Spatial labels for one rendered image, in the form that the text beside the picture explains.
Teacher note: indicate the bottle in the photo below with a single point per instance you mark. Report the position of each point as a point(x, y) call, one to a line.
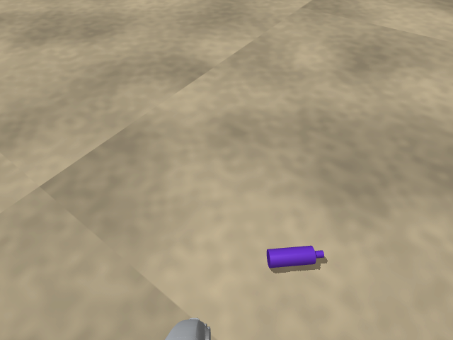
point(293, 256)

